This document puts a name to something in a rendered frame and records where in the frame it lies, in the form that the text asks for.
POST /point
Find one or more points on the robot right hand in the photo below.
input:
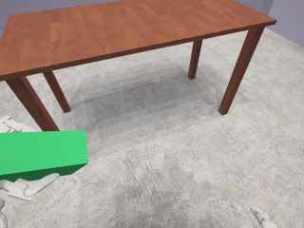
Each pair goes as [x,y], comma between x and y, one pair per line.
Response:
[262,218]

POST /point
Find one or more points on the table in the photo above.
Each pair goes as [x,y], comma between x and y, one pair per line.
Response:
[46,40]

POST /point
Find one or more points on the robot left hand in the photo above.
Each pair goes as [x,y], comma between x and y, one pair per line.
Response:
[22,189]

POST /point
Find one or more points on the sponge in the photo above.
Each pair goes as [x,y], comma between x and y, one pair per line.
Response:
[31,156]

